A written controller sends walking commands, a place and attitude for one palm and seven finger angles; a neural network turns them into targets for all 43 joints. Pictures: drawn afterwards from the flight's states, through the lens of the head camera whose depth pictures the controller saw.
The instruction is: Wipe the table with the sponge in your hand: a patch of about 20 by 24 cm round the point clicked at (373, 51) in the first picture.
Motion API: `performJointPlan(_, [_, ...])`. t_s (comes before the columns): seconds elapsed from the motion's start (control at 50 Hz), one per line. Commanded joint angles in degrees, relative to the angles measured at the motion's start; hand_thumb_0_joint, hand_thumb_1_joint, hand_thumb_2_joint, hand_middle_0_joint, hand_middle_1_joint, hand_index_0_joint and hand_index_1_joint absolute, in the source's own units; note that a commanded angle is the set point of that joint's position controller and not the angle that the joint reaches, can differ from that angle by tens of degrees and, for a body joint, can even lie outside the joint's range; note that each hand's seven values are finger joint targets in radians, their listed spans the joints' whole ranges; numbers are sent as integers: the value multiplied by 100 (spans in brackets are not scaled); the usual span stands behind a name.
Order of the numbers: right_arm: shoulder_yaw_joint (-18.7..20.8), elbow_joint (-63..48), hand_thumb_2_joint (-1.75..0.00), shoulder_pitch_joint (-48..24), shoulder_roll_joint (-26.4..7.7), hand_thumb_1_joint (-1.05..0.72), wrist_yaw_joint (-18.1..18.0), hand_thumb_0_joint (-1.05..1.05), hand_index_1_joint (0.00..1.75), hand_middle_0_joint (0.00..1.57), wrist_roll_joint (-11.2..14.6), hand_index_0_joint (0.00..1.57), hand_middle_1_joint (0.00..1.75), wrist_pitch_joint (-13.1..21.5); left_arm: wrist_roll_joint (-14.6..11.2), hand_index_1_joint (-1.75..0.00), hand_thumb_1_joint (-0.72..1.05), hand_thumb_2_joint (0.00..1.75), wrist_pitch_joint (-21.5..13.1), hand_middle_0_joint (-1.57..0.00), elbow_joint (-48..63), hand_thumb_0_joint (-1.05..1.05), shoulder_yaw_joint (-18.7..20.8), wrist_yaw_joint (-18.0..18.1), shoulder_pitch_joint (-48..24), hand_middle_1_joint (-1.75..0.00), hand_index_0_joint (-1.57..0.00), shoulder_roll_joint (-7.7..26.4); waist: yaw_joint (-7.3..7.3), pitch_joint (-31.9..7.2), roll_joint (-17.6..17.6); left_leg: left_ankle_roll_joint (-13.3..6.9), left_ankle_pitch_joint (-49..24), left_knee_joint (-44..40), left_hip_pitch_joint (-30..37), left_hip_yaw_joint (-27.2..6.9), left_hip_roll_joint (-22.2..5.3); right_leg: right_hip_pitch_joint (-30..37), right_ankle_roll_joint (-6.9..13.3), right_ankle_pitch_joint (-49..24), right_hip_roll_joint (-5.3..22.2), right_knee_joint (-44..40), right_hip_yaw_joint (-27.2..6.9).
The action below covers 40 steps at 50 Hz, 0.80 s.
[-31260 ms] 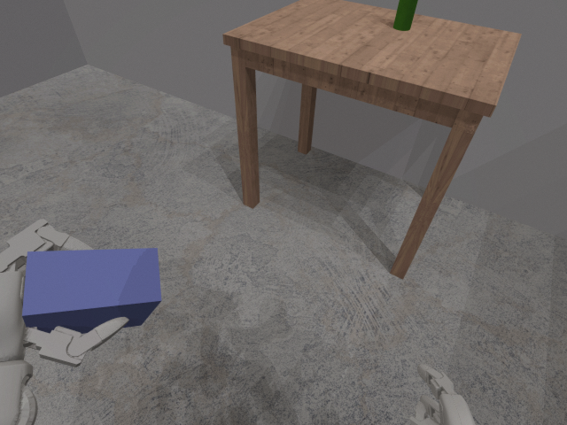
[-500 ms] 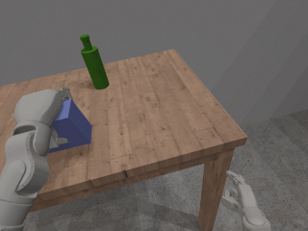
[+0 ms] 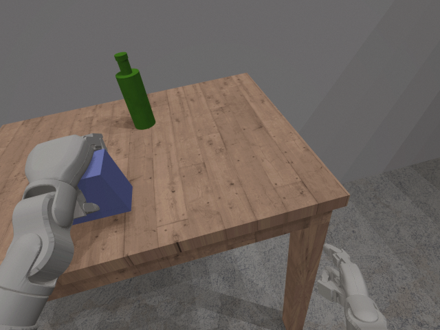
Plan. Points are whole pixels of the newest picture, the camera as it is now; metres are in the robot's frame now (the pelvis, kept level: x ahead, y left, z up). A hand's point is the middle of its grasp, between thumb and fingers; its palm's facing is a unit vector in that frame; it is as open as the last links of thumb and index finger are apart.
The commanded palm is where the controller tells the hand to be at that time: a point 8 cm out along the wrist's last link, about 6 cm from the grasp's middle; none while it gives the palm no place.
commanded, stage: move the sponge above the wiping area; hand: left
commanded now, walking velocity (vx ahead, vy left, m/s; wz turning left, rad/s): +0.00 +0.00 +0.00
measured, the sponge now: (91, 194) +0.27 +0.28 +0.16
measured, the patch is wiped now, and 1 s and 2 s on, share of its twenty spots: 0.00 0.00 0.00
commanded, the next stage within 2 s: lower the sponge onto the table in 0.72 s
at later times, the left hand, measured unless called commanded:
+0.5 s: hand (78, 176) +0.26 +0.28 +0.21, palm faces +0.20 -0.04 -0.98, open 9.7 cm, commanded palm +0.21 +0.27 +0.27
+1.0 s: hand (78, 178) +0.26 +0.28 +0.20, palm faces +0.21 -0.05 -0.98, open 9.7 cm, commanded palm +0.21 +0.28 +0.27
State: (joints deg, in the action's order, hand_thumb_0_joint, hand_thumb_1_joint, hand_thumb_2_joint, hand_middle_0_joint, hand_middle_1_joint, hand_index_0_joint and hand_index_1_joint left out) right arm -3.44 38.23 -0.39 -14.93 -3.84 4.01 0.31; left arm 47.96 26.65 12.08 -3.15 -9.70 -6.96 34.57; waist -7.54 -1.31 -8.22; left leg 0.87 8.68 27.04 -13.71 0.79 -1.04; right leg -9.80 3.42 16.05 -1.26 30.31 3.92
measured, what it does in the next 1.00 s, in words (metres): stands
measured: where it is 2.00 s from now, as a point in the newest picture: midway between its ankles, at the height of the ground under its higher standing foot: outside the picture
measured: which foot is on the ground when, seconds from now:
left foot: down 0.00-1.00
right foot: down 0.00-1.00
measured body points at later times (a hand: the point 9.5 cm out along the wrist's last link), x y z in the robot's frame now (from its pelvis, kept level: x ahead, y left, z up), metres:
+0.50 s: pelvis +0.00 +0.01 +0.00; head -0.03 -0.05 +0.44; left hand +0.25 +0.28 +0.26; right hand +0.27 -0.17 -0.07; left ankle +0.07 +0.13 -0.73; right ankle +0.01 -0.08 -0.73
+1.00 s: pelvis -0.01 +0.01 +0.00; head -0.04 -0.05 +0.44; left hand +0.25 +0.27 +0.26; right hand +0.26 -0.17 -0.07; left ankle +0.07 +0.13 -0.73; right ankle +0.01 -0.08 -0.73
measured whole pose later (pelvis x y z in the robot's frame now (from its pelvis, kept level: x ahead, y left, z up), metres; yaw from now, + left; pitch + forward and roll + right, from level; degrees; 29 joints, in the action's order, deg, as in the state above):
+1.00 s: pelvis -0.01 +0.01 +0.00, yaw +0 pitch -5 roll +0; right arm -3.8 38.0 0.0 -14.8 -4.6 4.5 0.5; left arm 47.1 28.2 13.6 -4.2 -8.9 -8.1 34.2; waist -8.2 -1.3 -8.1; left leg 0.5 8.4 27.4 -14.1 0.7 -0.7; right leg -10.1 3.0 15.7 -1.0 30.4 3.9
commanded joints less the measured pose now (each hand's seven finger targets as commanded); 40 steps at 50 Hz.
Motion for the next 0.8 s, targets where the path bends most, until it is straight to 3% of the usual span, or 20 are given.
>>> performJointPlan(0.0, [148, -1113, -90, -1413, -448, -90, -59, 0, 30, 20, 5, 20, 30, 289, 182, -160, 10, 130, 28, -120, 789, 0, 1106, 212, -1622, -160, -120, 1601, -85, -858, 650, -215, -261, -187, 522, -194, 205, -292, -54, -392, 283, -859, -663])
performJointPlan(0.02, [110, -1170, -90, -1602, -426, -90, -81, 0, 30, 20, 33, 20, 30, 325, 210, -160, 10, 130, 48, -120, 864, 0, 1067, 192, -1764, -160, -120, 1583, -94, -863, 469, -209, -178, -191, 569, -248, 214, -345, 31, -258, 230, -895, -825])
performJointPlan(0.04, [122, -1153, -90, -1488, -402, -90, -87, 0, 30, 20, 39, 20, 30, 348, 197, -160, 10, 130, 0, -120, 899, 0, 921, 211, -1912, -160, -120, 1444, -54, -943, 575, -209, -140, -201, 565, -227, 211, -324, -30, -176, 287, -850, -673])
performJointPlan(0.08, [150, -1091, -90, -1417, -445, -90, -110, 0, 30, 20, 22, 20, 30, 369, 230, -160, 10, 130, -30, -120, 728, 0, 941, 212, -1967, -160, -120, 1551, -55, -931, 501, -217, -85, -199, 597, -229, 228, -370, -35, -106, 284, -901, -678])
performJointPlan(0.12, [123, -1191, -90, -1634, -381, -90, -112, 0, 30, 20, 50, 20, 30, 436, 247, -160, 10, 130, -72, -120, 1117, 0, 847, 204, -2110, -160, -120, 1468, -89, -1056, 202, -219, -125, -206, 711, -280, 255, -315, 50, -162, 234, -843, -773])
performJointPlan(0.14, [142, -1135, -90, -1513, -368, -90, -117, 0, 30, 20, 20, 20, 30, 466, 262, -160, 10, 130, -111, -120, 1112, 0, 766, 233, -2165, -160, -120, 1386, -70, -1191, 293, -222, -227, -171, 737, -247, 248, -260, 14, -248, 287, -778, -688])
performJointPlan(0.2, [169, -1072, -90, -1426, -432, -90, -104, 0, 30, 20, -13, 20, 30, 434, 250, -160, 10, 130, -108, -120, 915, 0, 1018, 236, -2057, -160, -120, 1647, -105, -1042, 509, -218, -293, -182, 650, -254, 241, -242, -8, -379, 288, -832, -683])
performJointPlan(0.22, [140, -1119, -90, -1591, -425, -90, -124, 0, 30, 20, 10, 20, 30, 453, 244, -160, 10, 130, -66, -120, 920, 0, 1136, 235, -2077, -160, -120, 1739, -140, -1034, 445, -213, -205, -201, 651, -316, 235, -257, 65, -251, 237, -860, -854])
performJointPlan(0.26, [144, -1055, -90, -1453, -418, -90, -122, 0, 30, 20, -7, 20, 30, 447, 249, -160, 10, 130, -85, -120, 824, 0, 963, 272, -2208, -160, -120, 1557, -96, -1032, 438, -200, -202, -236, 652, -252, 225, -285, -1, -243, 273, -833, -639])
performJointPlan(0.32, [123, -1139, -90, -1631, -399, -90, -103, 0, 30, 20, 23, 20, 30, 443, 203, -160, 10, 130, -33, -120, 1005, 0, 1030, 269, -2090, -160, -120, 1555, -169, -1063, 229, -181, -174, -273, 664, -320, 233, -227, 84, -290, 218, -804, -773])
performJointPlan(0.36, [140, -1083, -90, -1467, -401, -90, -76, 0, 30, 20, 8, 20, 30, 440, 194, -160, 10, 130, -44, -120, 957, 0, 905, 280, -2046, -160, -120, 1407, -119, -1144, 413, -178, -316, -249, 682, -280, 207, -202, 21, -443, 261, -757, -594])
performJointPlan(0.42, [120, -1198, -90, -1638, -386, -90, -55, 0, 30, 20, 31, 20, 30, 401, 154, -160, 10, 130, 41, -120, 1182, 0, 1041, 230, -1660, -160, -120, 1446, -184, -1133, 419, -187, -327, -242, 674, -301, 204, -186, 61, -478, 204, -775, -728])
performJointPlan(0.44, [114, -1196, -90, -1549, -346, -90, -45, 0, 30, 20, 45, 20, 30, 395, 124, -160, 10, 130, 19, -120, 1331, 0, 841, 233, -1759, -160, -120, 1226, -118, -1154, 464, -183, -342, -244, 684, -262, 186, -199, 1, -482, 261, -741, -592])
performJointPlan(0.52, [116, -1244, -90, -1633, -364, -90, -44, 0, 30, 20, 39, 20, 30, 385, 132, -160, 10, 130, 42, -120, 1487, 0, 1000, 295, -1606, -160, -120, 1357, -169, -1041, 408, -181, -190, -302, 686, -319, 176, -257, 69, -367, 179, -779, -694])
performJointPlan(0.56, [137, -1211, -90, -1450, -375, -90, -26, 0, 30, 20, 10, 20, 30, 382, 122, -160, 10, 130, 13, -120, 1535, 0, 935, 358, -1623, -160, -120, 1280, -153, -1125, 484, -173, -305, -289, 689, -274, 171, -199, 14, -448, 228, -746, -545])
performJointPlan(0.62, [115, -1261, -90, -1646, -351, -90, -42, 0, 30, 20, 32, 20, 30, 386, 120, -160, 10, 130, 42, -120, 1697, 0, 1000, 418, -1752, -160, -120, 1353, -179, -1035, 320, -171, -161, -323, 712, -327, 192, -248, 87, -299, 163, -795, -727])
performJointPlan(0.66, [132, -1142, -90, -1434, -399, -90, -64, 0, 30, 20, 15, 20, 30, 355, 151, -160, 10, 130, 48, -120, 1349, 0, 1078, 486, -1820, -160, -120, 1449, -139, -998, 467, -159, -158, -360, 659, -291, 189, -255, 32, -257, 184, -812, -595])
performJointPlan(0.7, [146, -1163, -90, -1463, -393, -90, -69, 0, 30, 20, 22, 20, 30, 335, 127, -160, 10, 130, 45, -120, 1365, 0, 1034, 490, -1852, -160, -120, 1413, -146, -995, 463, -168, -138, -340, 685, -257, 200, -265, 14, -240, 200, -851, -615])
performJointPlan(0.72, [103, -1233, -90, -1644, -375, -90, -79, 0, 30, 20, 42, 20, 30, 364, 119, -160, 10, 130, 102, -120, 1450, 0, 1009, 468, -1850, -160, -120, 1379, -183, -988, 224, -159, -63, -340, 677, -304, 211, -269, 99, -201, 165, -849, -772])
performJointPlan(0.78, [121, -1174, -90, -1473, -380, -90, -75, 0, 30, 20, 55, 20, 30, 355, 93, -160, 10, 130, 95, -120, 1255, 0, 780, 442, -1887, -160, -120, 1162, -108, -998, 486, -161, -50, -347, 674, -264, 202, -295, 0, -189, 216, -854, -585])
